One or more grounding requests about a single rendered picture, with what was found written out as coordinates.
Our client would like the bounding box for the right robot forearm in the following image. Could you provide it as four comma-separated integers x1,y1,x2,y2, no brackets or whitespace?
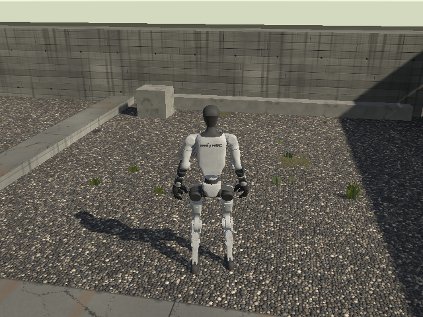
235,161,247,186

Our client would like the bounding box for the robot left upper arm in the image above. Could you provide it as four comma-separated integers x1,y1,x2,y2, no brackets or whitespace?
180,133,197,170

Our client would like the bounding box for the left robot foot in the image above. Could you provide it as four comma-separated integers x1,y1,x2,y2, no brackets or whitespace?
190,257,200,274

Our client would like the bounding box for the humanoid robot torso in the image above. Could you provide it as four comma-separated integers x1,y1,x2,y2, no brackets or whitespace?
196,130,227,198

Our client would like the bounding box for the left robot forearm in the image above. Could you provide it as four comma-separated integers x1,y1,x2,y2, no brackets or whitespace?
174,160,187,187

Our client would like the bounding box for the robot left hand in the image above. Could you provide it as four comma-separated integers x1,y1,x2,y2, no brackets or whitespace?
173,185,188,200

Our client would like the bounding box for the robot right hand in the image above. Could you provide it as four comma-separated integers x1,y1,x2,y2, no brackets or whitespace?
234,184,249,198

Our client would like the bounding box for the robot right upper arm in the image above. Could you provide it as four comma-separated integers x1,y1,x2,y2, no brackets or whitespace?
225,133,242,170

